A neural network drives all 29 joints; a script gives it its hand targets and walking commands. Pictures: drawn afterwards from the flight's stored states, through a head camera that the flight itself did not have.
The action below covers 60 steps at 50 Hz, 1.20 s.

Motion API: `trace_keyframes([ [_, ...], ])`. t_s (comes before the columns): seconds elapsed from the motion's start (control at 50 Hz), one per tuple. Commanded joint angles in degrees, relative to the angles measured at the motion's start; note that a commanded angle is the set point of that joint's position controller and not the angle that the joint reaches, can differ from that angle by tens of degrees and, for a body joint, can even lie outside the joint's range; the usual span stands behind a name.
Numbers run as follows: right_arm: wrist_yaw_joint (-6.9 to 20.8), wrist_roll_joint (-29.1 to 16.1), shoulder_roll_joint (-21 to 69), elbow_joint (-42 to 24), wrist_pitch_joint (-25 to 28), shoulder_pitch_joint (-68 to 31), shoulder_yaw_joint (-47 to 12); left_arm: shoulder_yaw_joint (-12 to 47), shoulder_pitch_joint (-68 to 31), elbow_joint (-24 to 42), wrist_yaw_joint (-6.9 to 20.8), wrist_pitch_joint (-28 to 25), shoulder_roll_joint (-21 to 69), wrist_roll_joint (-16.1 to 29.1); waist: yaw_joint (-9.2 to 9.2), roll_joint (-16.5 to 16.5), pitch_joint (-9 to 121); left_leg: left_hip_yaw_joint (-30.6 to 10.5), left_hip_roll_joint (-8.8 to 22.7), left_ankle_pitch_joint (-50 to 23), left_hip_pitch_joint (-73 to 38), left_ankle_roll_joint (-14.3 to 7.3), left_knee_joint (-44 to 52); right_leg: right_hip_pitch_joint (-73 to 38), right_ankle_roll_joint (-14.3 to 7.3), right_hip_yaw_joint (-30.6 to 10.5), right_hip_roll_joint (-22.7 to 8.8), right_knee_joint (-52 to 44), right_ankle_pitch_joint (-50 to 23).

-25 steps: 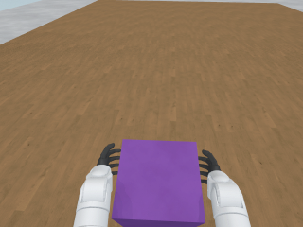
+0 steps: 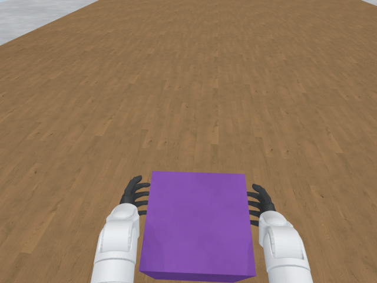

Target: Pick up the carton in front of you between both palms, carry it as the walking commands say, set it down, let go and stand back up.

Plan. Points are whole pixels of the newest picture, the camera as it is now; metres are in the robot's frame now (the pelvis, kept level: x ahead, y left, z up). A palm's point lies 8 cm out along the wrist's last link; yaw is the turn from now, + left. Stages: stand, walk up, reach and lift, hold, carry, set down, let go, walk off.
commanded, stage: hold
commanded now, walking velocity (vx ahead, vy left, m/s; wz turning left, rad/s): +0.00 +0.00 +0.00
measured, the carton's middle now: (196, 231) +0.31 +0.00 -0.06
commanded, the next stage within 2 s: set down in 0.90 s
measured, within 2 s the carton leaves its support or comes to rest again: neither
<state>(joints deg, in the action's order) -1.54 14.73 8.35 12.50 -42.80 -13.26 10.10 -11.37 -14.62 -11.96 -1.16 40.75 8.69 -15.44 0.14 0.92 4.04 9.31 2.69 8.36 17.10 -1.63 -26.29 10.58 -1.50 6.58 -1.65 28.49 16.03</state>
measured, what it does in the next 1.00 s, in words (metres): stands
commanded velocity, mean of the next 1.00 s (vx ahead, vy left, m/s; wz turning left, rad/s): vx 0.00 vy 0.00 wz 0.00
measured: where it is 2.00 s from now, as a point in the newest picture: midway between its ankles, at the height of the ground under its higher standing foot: outside the picture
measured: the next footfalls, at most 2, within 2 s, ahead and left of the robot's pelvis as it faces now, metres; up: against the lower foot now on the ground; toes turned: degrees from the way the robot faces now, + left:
none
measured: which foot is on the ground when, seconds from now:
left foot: down 0.00-1.00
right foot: down 0.00-1.00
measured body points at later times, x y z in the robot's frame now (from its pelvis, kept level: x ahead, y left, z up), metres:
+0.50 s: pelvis -0.01 +0.01 +0.00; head -0.06 +0.04 +0.45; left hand +0.31 +0.13 +0.05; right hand +0.27 -0.17 +0.04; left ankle +0.06 +0.11 -0.74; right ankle -0.02 -0.10 -0.74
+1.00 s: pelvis +0.01 +0.01 +0.01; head -0.03 +0.03 +0.45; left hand +0.34 +0.13 +0.05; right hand +0.29 -0.17 +0.04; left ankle +0.06 +0.11 -0.74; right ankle -0.02 -0.10 -0.74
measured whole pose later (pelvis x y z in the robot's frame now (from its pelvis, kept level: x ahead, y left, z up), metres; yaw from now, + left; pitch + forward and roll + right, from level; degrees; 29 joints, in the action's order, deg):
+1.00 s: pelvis +0.01 +0.01 +0.01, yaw -6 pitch -7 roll +0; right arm -0.2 16.8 9.1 18.2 -41.2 -16.7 14.5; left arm -14.5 -18.1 -16.6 0.0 40.3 9.5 -17.6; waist 0.4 1.9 -0.8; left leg -0.9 -2.2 8.8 5.5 -1.4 -21.4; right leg 0.6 -0.5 -4.1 1.4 22.4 14.6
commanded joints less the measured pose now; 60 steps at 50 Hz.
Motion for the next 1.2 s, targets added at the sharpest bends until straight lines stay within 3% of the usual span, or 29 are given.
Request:
trace_keyframes([
  [0.0,14.1,-13.6,51.0,-6.8,4.4,-26.1,-27.7,28.9,-17.8,1.8,13.8,-0.5,53.5,13.1,-0.26,2.2,9.9,-15.0,-5.7,-17.1,-26.5,-1.1,2.2,4.5,-1.4,-13.8,3.6,-9.5,-16.1],
  [0.08,13.2,-12.6,49.2,-5.3,5.0,-24.5,-25.9,29.3,-18.4,1.8,13.6,-0.8,52.1,12.7,-0.43,0.4,7.8,-14.0,-6.2,-15.2,-24.9,0.3,3.2,-0.6,-1.5,-13.9,4.4,-11.4,-13.7],
  [0.2,14.4,-13.4,50.0,-3.1,5.8,-29.0,-26.1,27.7,-19.3,-0.3,13.7,-1.1,52.3,11.1,0.82,-0.2,4.1,-13.9,-6.5,-6.6,-27.4,0.2,3.5,5.3,-2.0,-14.1,3.2,-12.9,-4.2],
  [0.3,14.6,-13.1,51.0,-1.1,5.9,-31.1,-25.3,27.3,-21.6,-3.0,14.7,-0.9,53.5,11.3,0.42,-0.2,3.1,-14.0,-6.4,-1.0,-26.0,0.8,4.3,5.5,-2.0,-13.7,3.4,-13.1,0.5],
  [0.46,15.5,-13.0,52.3,1.7,6.2,-34.3,-24.3,26.0,-23.9,-6.8,15.5,-0.9,55.1,11.1,0.54,-0.6,3.5,-14.9,-5.9,1.5,-27.3,1.2,5.1,7.2,-2.0,-13.1,3.8,-12.6,2.3],
  [0.6,15.8,-12.6,52.4,3.0,5.6,-34.7,-23.0,25.5,-25.0,-8.1,15.7,-0.6,55.8,11.3,0.17,-1.6,4.5,-15.4,-5.2,0.0,-26.6,1.5,6.2,5.1,-1.4,-12.4,4.9,-11.9,0.1],
  [0.94,15.1,-12.5,52.0,1.3,4.5,-32.6,-23.2,25.0,-24.5,-6.2,14.9,-0.7,53.9,11.6,0.17,-1.1,7.5,-15.2,-5.5,-12.7,-27.1,1.3,5.1,1.3,-0.1,-12.2,5.6,-11.1,-9.0],
  [1.06,15.1,-7.9,52.4,11.3,7.5,-39.8,-16.3,16.8,-33.3,-13.7,15.0,-3.9,52.4,7.8,1.17,-0.2,3.3,-14.1,-6.1,-3.4,-22.1,0.6,3.5,5.7,0.0,-12.1,5.2,-9.1,-2.4],
  [1.12,14.8,-3.1,50.3,17.8,10.9,-44.3,-9.5,9.3,-38.0,-19.7,14.6,-6.9,50.3,3.0,1.44,0.0,1.1,-13.7,-6.2,-0.3,-17.7,0.3,1.2,10.0,-0.3,-11.9,5.3,-6.7,0.3],
  [1.18,13.6,2.3,44.6,21.6,15.1,-45.2,-2.5,2.0,-38.3,-23.7,13.4,-10.7,46.0,-2.1,1.75,-0.4,1.0,-13.2,-6.6,-1.8,-12.3,0.2,-1.4,13.5,-0.5,-11.6,5.8,-3.8,-1.0],
])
